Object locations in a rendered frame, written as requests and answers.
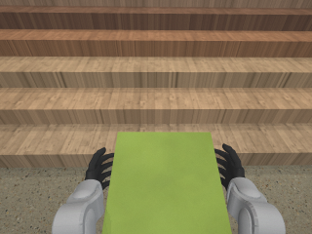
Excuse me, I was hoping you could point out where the right robot hand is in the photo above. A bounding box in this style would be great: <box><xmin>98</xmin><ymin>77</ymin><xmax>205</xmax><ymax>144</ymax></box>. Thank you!
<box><xmin>214</xmin><ymin>143</ymin><xmax>245</xmax><ymax>191</ymax></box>

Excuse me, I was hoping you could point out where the left robot hand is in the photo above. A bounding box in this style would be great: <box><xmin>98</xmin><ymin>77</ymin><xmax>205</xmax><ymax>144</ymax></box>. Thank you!
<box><xmin>84</xmin><ymin>147</ymin><xmax>115</xmax><ymax>190</ymax></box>

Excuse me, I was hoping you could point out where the right robot forearm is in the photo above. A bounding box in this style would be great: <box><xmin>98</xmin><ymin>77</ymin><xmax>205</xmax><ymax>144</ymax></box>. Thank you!
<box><xmin>226</xmin><ymin>176</ymin><xmax>286</xmax><ymax>234</ymax></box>

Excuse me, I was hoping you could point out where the carton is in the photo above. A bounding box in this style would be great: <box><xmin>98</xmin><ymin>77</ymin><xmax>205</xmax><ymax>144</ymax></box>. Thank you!
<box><xmin>101</xmin><ymin>132</ymin><xmax>232</xmax><ymax>234</ymax></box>

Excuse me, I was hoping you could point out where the left robot forearm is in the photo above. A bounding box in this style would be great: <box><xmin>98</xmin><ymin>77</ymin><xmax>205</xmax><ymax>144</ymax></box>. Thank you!
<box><xmin>52</xmin><ymin>179</ymin><xmax>104</xmax><ymax>234</ymax></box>

